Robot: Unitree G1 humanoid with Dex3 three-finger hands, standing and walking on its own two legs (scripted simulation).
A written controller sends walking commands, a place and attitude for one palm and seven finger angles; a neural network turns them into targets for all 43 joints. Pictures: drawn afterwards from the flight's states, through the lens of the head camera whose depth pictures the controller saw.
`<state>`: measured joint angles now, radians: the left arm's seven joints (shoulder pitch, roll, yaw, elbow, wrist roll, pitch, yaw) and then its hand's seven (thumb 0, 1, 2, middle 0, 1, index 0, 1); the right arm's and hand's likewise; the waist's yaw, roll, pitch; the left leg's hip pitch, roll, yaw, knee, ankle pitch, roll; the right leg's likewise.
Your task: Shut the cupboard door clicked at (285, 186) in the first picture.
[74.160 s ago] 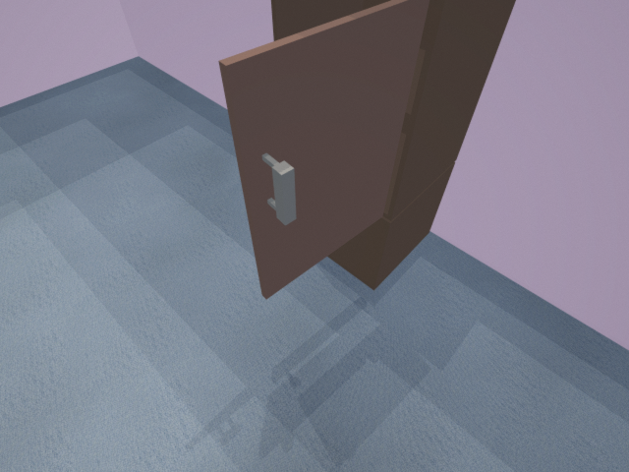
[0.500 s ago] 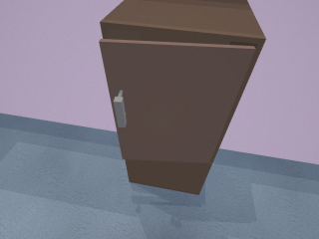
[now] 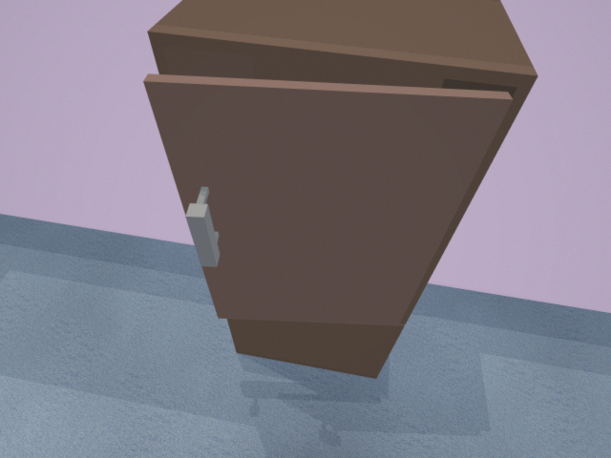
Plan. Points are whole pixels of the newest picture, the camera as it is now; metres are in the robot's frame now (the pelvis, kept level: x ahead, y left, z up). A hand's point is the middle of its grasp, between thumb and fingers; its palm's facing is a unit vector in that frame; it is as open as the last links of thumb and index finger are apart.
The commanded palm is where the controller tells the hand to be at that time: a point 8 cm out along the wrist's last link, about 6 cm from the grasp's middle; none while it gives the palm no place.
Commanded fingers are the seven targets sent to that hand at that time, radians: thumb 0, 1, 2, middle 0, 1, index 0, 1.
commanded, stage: come to a stop and stand still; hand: left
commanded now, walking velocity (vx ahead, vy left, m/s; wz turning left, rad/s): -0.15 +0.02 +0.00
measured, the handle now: (207, 226) +0.43 +0.18 +0.03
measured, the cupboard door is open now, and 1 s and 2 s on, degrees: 8 8 8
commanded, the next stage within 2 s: look again from close up in 1.08 s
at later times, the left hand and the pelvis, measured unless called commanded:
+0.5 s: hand out of the picture +0.01 +0.23 -0.16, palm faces +0.01 -0.97 -0.25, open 7.4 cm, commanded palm none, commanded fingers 0.00 0.90 0.90 -0.20 -0.30 -0.20 -0.30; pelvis -0.06 +0.04 +0.00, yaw -1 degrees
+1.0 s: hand out of the picture -0.12 +0.18 -0.17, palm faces +0.06 -0.98 -0.17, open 7.4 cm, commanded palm none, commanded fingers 0.00 0.90 0.90 -0.20 -0.30 -0.20 -0.30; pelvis -0.09 +0.02 +0.01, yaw +1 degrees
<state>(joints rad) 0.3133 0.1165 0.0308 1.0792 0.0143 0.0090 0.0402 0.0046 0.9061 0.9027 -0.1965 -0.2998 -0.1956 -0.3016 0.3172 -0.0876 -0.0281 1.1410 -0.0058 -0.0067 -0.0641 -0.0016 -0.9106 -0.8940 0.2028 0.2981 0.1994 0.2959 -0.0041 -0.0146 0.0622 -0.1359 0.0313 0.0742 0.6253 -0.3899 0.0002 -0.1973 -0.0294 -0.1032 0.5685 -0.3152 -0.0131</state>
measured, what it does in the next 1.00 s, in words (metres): shifts its weight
